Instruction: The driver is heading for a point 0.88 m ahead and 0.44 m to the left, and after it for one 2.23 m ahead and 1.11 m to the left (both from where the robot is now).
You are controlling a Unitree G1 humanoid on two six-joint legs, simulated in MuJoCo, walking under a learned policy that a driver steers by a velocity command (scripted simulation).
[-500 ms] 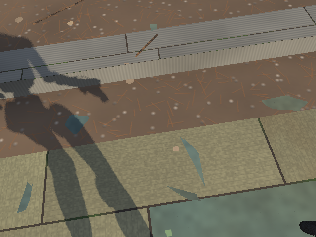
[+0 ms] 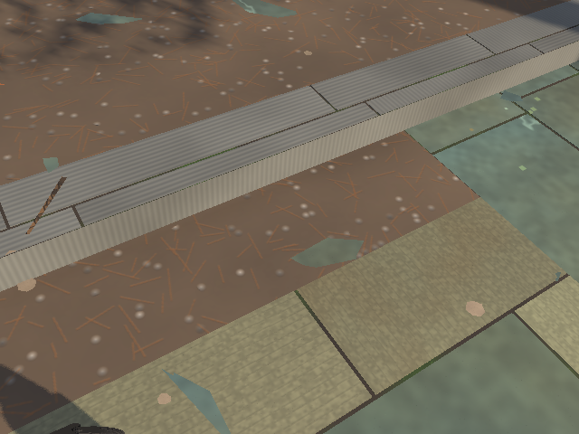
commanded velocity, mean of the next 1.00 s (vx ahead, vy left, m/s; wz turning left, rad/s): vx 0.97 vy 0.00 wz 0.80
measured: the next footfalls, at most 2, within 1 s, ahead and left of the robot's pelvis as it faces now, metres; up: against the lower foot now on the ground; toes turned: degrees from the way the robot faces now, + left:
right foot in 0.12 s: +0.20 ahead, -0.14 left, +0.00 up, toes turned +6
left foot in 0.58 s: +0.57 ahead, +0.14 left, +0.00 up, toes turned +30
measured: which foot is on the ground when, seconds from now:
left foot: down 0.00-0.14, up 0.16-0.56, down 0.58-0.98, up 1.00-1.00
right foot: up 0.00-0.10, down 0.12-0.56, up 0.58-0.96, down 0.98-1.00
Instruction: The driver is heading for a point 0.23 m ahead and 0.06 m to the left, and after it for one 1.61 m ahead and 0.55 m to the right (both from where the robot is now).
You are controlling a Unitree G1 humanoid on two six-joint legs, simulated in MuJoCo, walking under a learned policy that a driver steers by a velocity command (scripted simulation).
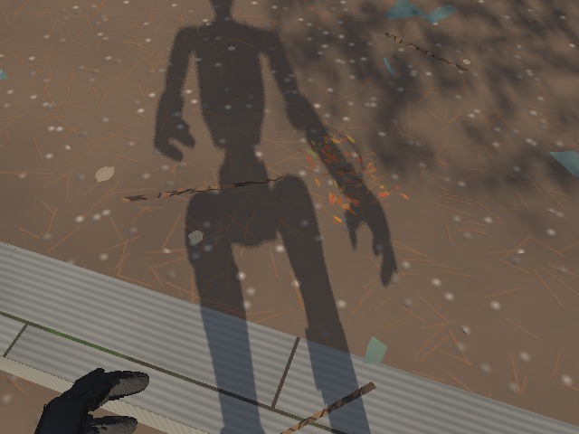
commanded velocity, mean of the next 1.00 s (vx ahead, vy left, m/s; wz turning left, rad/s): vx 0.24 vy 0.00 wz -0.34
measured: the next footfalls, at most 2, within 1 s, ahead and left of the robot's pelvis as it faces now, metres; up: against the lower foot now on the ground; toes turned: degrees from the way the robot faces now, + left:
left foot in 0.34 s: +0.30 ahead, +0.11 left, +0.00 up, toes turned +11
right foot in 0.66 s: +0.55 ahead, -0.10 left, +0.12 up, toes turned -5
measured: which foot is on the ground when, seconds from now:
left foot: up 0.00-0.32, down 0.34-0.66, up 0.68-1.00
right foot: down 0.00-0.32, up 0.34-0.64, down 0.66-1.00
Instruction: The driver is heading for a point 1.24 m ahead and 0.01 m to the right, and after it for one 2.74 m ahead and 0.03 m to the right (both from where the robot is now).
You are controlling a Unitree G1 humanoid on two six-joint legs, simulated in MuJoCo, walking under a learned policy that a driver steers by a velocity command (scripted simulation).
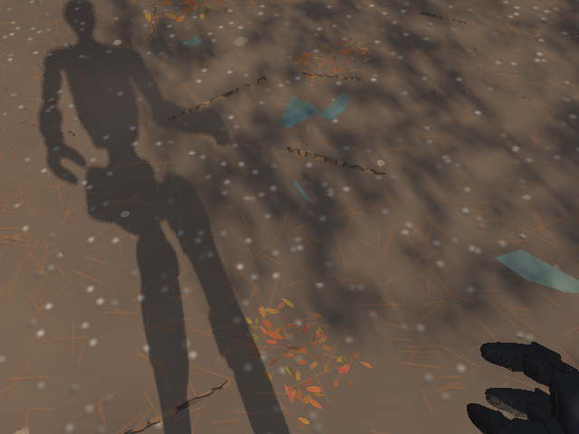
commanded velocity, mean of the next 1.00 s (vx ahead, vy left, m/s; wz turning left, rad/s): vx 0.06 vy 0.00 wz -0.36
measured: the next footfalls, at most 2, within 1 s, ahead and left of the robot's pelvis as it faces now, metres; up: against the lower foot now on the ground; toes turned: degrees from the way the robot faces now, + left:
left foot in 0.32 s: +0.19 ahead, +0.14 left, +0.00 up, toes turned -28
right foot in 0.72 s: +0.04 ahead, -0.07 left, +0.00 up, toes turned -26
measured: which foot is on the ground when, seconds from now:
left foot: up 0.00-0.30, down 0.32-0.74, up 0.76-1.00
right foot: down 0.00-0.30, up 0.32-0.70, down 0.72-1.00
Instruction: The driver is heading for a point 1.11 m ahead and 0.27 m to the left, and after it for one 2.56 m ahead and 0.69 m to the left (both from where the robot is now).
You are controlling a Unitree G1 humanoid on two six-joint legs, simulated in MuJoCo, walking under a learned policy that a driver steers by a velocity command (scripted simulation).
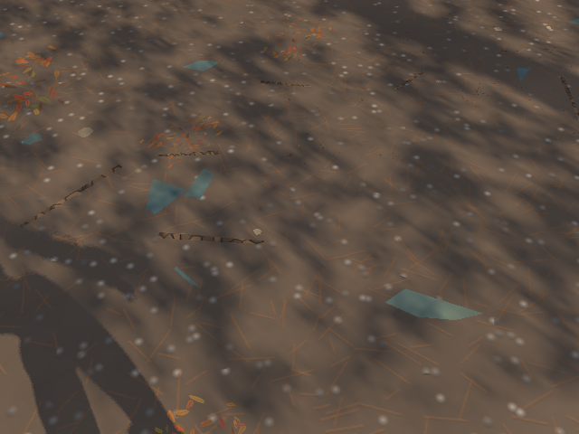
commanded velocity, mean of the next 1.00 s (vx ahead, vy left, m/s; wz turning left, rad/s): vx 0.89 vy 0.00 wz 0.45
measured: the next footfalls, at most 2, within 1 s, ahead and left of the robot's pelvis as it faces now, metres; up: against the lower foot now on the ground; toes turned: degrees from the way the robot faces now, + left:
left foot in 0.26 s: +0.20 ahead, +0.20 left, +0.00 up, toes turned +21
right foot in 0.74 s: +0.68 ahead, +0.35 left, +0.00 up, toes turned +33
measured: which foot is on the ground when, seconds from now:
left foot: up 0.00-0.24, down 0.26-0.74, up 0.76-1.00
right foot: down 0.00-0.28, up 0.30-0.72, down 0.74-1.00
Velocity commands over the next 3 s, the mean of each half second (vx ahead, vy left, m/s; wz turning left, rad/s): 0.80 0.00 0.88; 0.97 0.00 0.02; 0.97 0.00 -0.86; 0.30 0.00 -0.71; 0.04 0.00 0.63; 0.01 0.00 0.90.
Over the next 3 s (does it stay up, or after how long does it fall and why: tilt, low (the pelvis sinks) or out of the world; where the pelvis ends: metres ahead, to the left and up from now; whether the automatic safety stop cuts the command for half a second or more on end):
stays up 1.47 0.69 -0.01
